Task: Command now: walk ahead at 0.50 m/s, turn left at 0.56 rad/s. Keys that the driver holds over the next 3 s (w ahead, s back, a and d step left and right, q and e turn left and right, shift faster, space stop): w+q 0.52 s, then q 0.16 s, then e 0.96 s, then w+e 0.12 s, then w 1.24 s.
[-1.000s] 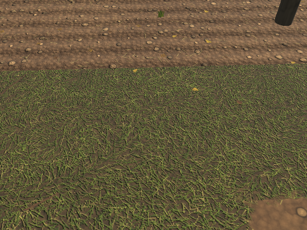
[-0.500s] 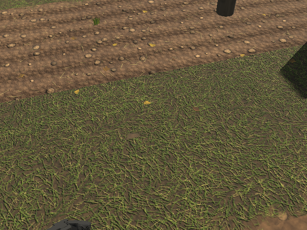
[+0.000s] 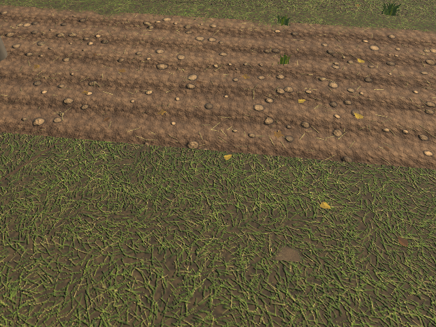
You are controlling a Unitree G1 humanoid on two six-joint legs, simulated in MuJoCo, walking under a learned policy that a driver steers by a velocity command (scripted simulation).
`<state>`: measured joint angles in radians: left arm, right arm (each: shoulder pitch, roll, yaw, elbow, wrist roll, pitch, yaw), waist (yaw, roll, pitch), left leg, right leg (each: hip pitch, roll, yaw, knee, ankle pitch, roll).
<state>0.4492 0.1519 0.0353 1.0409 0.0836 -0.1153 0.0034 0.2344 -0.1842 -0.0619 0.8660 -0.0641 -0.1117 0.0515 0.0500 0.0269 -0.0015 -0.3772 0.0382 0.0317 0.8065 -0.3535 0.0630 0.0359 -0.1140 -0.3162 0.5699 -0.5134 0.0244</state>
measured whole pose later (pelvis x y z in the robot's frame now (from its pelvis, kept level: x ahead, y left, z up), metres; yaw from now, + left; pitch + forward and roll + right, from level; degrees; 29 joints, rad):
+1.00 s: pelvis +0.44 +0.09 -0.17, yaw +22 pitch +0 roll +1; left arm 0.29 0.20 0.04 0.90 0.05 -0.07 -0.02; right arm 0.15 -0.21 -0.04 0.91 -0.02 -0.07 0.01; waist 0.02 -0.02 0.07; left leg -0.38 -0.03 0.12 0.44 -0.06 0.09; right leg -0.44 -0.09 -0.01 1.03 -0.52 0.06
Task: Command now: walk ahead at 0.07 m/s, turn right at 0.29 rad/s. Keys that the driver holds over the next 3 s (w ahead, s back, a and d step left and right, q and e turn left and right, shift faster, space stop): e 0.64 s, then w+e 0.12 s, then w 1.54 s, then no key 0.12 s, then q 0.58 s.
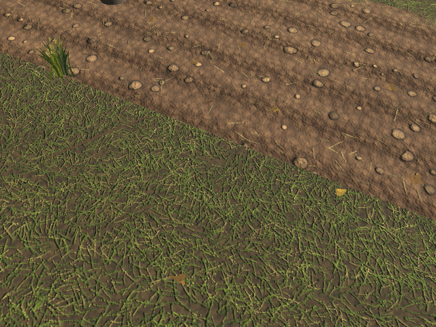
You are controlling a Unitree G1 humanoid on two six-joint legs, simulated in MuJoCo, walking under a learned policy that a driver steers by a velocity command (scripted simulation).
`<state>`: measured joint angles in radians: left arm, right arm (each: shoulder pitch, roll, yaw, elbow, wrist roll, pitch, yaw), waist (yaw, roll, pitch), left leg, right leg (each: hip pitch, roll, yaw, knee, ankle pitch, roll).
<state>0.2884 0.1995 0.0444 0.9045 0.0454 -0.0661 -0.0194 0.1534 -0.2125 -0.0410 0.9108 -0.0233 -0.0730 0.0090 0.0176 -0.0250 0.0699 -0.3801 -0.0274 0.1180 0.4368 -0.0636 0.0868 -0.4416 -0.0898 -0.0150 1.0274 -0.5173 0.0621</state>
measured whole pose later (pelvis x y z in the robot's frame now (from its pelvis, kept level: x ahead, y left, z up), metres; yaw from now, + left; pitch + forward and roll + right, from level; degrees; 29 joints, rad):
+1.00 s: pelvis +0.12 -0.06 +0.02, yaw -31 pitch -1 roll +1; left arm 0.14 0.23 0.03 0.82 0.08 -0.06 -0.06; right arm 0.43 -0.17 0.01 0.94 -0.08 -0.12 0.02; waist -0.06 -0.01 0.09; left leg 0.10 -0.04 0.08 0.10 -0.17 0.05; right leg -0.57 -0.03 0.07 0.80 -0.10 -0.06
